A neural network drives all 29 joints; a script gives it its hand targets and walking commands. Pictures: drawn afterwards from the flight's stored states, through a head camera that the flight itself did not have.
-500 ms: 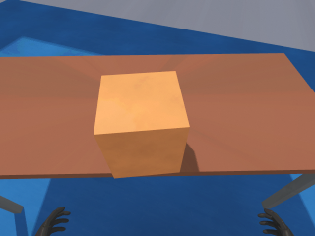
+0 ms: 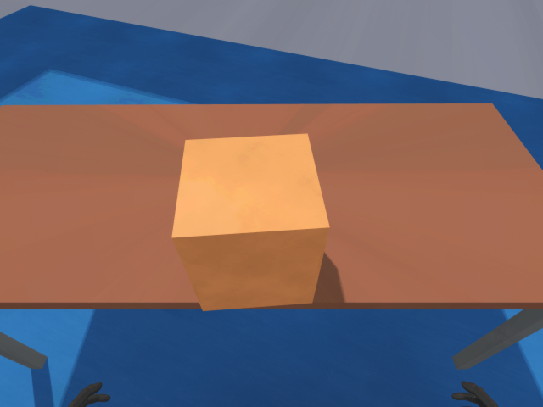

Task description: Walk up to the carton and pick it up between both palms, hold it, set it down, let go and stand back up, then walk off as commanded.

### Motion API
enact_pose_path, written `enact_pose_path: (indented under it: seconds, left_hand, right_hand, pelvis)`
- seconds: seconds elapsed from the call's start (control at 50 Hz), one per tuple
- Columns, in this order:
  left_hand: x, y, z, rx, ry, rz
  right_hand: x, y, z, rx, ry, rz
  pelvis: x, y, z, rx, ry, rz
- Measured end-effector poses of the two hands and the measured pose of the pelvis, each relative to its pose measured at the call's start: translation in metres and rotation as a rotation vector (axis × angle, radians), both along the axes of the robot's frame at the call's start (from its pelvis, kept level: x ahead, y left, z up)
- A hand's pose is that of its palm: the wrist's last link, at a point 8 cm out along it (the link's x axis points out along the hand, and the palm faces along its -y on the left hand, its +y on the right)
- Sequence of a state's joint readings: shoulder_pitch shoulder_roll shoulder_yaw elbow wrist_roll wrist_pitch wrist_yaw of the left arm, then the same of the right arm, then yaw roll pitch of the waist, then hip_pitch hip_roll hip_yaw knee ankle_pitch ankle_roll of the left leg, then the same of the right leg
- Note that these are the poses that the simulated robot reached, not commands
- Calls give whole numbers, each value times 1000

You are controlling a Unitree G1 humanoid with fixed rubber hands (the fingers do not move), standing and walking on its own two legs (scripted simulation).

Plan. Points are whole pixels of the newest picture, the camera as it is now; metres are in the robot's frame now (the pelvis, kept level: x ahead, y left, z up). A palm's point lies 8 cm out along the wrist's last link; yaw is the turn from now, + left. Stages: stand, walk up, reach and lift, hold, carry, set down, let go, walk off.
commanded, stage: stand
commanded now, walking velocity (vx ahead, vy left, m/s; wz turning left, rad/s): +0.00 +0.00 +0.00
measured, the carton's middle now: (252, 226) +0.41 +0.05 -0.01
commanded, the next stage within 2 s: none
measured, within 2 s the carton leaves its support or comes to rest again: neither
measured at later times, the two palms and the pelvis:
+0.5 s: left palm out of the picture +0.09 +0.32 -0.10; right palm out of the picture +0.10 -0.31 -0.10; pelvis +0.00 +0.00 +0.00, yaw +0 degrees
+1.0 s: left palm out of the picture +0.09 +0.32 -0.10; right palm out of the picture +0.10 -0.31 -0.10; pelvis +0.01 +0.00 +0.00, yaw +0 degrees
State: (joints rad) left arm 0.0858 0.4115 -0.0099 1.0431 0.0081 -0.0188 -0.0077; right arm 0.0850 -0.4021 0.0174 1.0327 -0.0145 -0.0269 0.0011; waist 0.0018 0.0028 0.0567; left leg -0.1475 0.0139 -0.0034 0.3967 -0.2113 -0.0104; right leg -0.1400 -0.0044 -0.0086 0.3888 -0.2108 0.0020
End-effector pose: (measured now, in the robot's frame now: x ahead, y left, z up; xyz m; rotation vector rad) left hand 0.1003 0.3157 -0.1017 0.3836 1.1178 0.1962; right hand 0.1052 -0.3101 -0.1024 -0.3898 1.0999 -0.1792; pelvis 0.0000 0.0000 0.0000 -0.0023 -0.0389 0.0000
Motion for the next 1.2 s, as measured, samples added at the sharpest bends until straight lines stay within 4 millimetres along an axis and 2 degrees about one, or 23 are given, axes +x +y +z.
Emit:
enact_pose_path:
  seconds: [0.26, 0.58, 1.2]
  left_hand:
    - [-11, -2, -3, -10, 27, 17]
    - [-10, 3, 0, 3, 42, 28]
    - [-9, 4, -2, -2, 53, 41]
  right_hand:
    - [-3, 0, 1, -2, 21, -6]
    - [-6, -2, -1, -3, 40, -15]
    - [5, -4, 3, -16, 33, -11]
  pelvis:
    - [-1, -1, 2, -2, 0, 5]
    - [1, 0, 3, 0, 6, 7]
    - [7, 2, 4, 0, 9, 8]
